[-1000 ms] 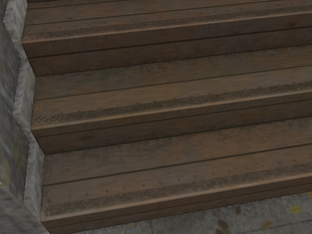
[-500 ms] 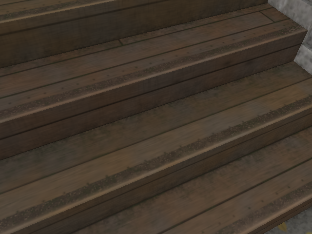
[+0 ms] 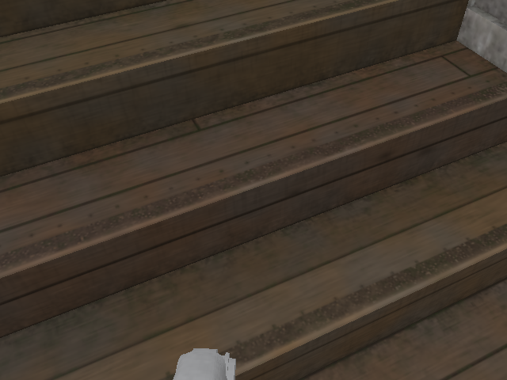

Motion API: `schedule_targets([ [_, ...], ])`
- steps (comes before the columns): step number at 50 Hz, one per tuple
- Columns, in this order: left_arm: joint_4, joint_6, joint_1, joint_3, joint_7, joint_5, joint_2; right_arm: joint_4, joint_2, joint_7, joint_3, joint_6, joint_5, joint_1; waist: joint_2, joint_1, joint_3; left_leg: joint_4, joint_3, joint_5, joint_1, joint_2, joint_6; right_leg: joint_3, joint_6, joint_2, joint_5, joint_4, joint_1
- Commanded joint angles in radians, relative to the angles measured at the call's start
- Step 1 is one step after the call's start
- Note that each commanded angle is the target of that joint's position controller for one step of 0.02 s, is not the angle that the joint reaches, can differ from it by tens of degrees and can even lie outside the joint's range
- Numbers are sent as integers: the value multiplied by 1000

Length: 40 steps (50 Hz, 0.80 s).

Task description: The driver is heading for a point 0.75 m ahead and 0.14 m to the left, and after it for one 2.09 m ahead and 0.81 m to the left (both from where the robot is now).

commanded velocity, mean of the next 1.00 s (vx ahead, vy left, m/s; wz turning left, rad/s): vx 0.24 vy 0.00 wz -0.01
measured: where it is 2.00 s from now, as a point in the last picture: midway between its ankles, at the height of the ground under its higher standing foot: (247, 269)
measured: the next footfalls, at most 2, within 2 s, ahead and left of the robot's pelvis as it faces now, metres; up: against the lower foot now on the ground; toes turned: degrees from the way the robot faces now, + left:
left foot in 0.18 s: +0.22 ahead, +0.12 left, +0.17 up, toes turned +6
right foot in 0.70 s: +0.38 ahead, -0.08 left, +0.17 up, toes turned -3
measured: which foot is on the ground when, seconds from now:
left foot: up 0.00-0.16, down 0.18-1.00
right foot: down 0.00-0.20, up 0.22-0.68, down 0.70-1.00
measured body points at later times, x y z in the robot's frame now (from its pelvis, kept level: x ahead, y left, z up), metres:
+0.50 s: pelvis +0.18 +0.04 +0.17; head +0.19 +0.07 +0.62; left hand +0.35 +0.24 +0.05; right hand +0.11 -0.17 +0.03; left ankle +0.18 +0.12 -0.57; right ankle +0.29 -0.14 -0.37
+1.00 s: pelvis +0.29 +0.02 +0.17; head +0.30 +0.02 +0.62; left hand +0.36 +0.24 +0.02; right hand +0.27 -0.20 +0.01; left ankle +0.24 +0.15 -0.57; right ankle +0.34 -0.08 -0.57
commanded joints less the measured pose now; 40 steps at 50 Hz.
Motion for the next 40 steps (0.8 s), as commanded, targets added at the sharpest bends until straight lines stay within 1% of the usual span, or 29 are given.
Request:
schedule_targets([
  [1,-80,-35,-176,-23,3,-11,52,-160,5,-11,43,-4,-33,-142,-24,-84,186,-218,19,178,-55,12,-15,121,-111,-207,-35,-270,-377],
  [3,-54,-56,-107,-19,36,-36,96,-218,12,-34,64,0,-68,-247,-67,-66,114,-461,155,240,171,75,-44,145,-169,-207,89,-424,-440],
  [4,-27,-53,-60,-8,50,-60,124,-247,27,-44,70,-10,-86,-303,-91,-50,61,-577,149,212,228,112,-40,159,-163,-222,223,-447,-296],
  [6,-23,-31,-11,6,68,-73,150,-191,7,-35,63,-12,-52,-240,-135,-64,-53,-905,258,76,539,49,3,25,-134,-203,856,-369,-132],
  [8,0,-13,70,16,75,-29,216,-158,-53,-14,25,-18,-25,-163,-307,-120,-135,-1045,306,-181,630,-70,31,41,-157,-264,1706,-164,155],
  [9,1,-8,54,16,79,-22,214,-140,-95,2,6,-20,-23,-105,-352,-156,-138,-1253,243,-211,640,-86,57,52,-155,-280,1814,-29,287],
  [10,-16,-19,21,21,87,3,197,-90,-157,16,-20,-19,-33,9,-340,-196,-195,-1341,55,-147,777,-40,113,64,-173,-283,1858,143,263],
  [11,-72,-48,9,24,70,-11,124,-10,-276,11,-63,0,-68,178,41,-203,-260,-1605,-426,-51,1054,188,256,27,-115,-146,1488,451,-111],
  [12,-74,-78,-93,18,26,-9,51,89,-339,-13,-88,25,-104,382,348,-266,-311,-2102,-988,-93,1245,354,378,183,-66,91,148,885,-380],
  [13,-101,-96,-147,30,-18,-30,7,139,-252,-27,-73,22,-94,339,227,-210,-189,-2136,-1053,-204,1133,393,334,346,-43,120,28,1288,-568],
  [14,-189,-94,-287,24,-24,-54,-16,163,-180,-24,-57,19,-68,242,113,-151,42,-2067,-839,-325,957,382,272,305,-51,84,24,1408,-719],
  [15,-242,-89,-342,12,-5,-59,-34,181,-88,-9,-35,10,-59,131,27,-73,191,-2011,-599,-247,764,359,210,250,-64,48,46,1446,-784],
  [16,-241,-75,-296,14,10,-44,-4,201,-6,-7,-17,5,-74,85,-43,-4,182,-1993,-410,-98,704,295,135,243,-88,23,108,1428,-734],
  [17,-228,-60,-212,10,18,-45,-16,220,38,4,-7,2,-84,40,-17,62,165,-2008,-269,-15,669,244,94,235,-93,21,112,1420,-704],
  [18,-218,-54,-162,-4,19,-45,-42,244,50,12,-8,9,-95,51,1,79,147,-2023,-208,63,689,232,82,249,-101,32,145,1491,-729],
  [20,-233,-54,-177,-25,20,-50,-79,267,0,21,-16,15,-91,93,12,86,141,-2047,-57,187,766,192,74,209,-88,22,173,1470,-867],
  [23,-268,-52,-278,-33,36,-7,-29,259,-38,0,-16,20,-100,138,8,47,74,-2062,132,306,733,118,76,61,-20,9,379,1117,-788],
  [25,-255,-52,-313,-39,37,8,-32,262,-46,-30,-12,19,-111,161,65,43,-14,-2096,166,458,726,110,91,-48,46,-73,440,882,-593],
  [27,-213,-33,-323,-34,35,-2,-32,268,-87,-38,-21,15,-105,177,103,14,-82,-2082,156,676,820,139,106,-91,78,-87,468,736,-430],
  [29,-245,-22,-467,-36,21,-13,-23,302,-120,-56,-31,25,-71,271,124,-69,-38,-2098,75,747,969,175,130,-127,82,-62,382,526,-443],
  [31,-234,-22,-459,-28,7,-39,-18,314,-144,-61,-44,49,-90,272,164,-63,3,-2081,2,815,1088,249,149,-88,48,-68,281,365,-422],
  [33,-195,-32,-347,-3,10,-39,28,306,-136,-59,-49,65,-80,237,176,-19,0,-2019,-29,867,1179,256,138,-57,-5,-52,238,110,-305],
  [34,-175,-35,-318,12,15,-25,52,307,-122,-54,-48,63,-59,229,151,5,7,-1945,-6,921,1218,214,108,-51,-23,-44,322,-95,-242],
  [35,-147,-39,-265,31,20,0,100,310,-152,-46,-62,58,-63,236,132,2,4,-1853,18,935,1219,159,86,-32,-34,-67,510,-179,-153],
  [36,-113,-39,-171,48,22,17,162,310,-132,-35,-65,43,-89,293,-22,-16,-87,-1707,28,612,975,104,47,93,-70,-178,1134,-23,172],
  [37,-107,-18,-162,27,29,13,72,366,0,-16,-35,30,-93,424,-183,-50,-212,-1592,16,66,814,68,-4,194,-221,-324,1223,43,366],
  [38,-133,3,-206,11,32,15,-7,409,-6,-7,-37,39,-59,430,-186,-28,-216,-1524,5,-84,842,69,-24,258,-285,-375,878,-39,229],
  [39,-146,14,-285,-1,32,20,-47,412,-9,-9,-44,60,-43,383,-152,-45,-147,-1518,-1,-102,878,77,-43,254,-277,-353,622,-106,72],
  [40,-155,17,-373,-6,32,17,-51,410,0,-20,-45,85,-51,346,-113,-83,-64,-1607,-1,-95,931,82,-59,211,-229,-310,461,-143,-77],
])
